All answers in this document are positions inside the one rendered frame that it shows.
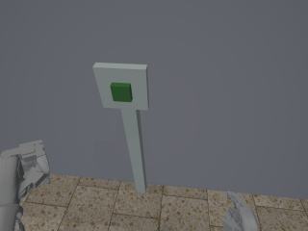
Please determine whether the left robot forearm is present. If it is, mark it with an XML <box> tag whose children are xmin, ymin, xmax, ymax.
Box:
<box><xmin>0</xmin><ymin>203</ymin><xmax>25</xmax><ymax>231</ymax></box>

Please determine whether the robot left hand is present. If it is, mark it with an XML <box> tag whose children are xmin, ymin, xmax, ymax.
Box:
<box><xmin>0</xmin><ymin>140</ymin><xmax>50</xmax><ymax>205</ymax></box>

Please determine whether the panel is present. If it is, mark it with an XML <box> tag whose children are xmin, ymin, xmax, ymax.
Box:
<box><xmin>92</xmin><ymin>63</ymin><xmax>149</xmax><ymax>193</ymax></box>

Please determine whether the robot right hand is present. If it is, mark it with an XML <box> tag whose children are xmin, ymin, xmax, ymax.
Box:
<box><xmin>222</xmin><ymin>191</ymin><xmax>260</xmax><ymax>231</ymax></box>

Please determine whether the button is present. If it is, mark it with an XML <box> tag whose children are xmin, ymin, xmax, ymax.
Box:
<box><xmin>110</xmin><ymin>82</ymin><xmax>133</xmax><ymax>102</ymax></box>

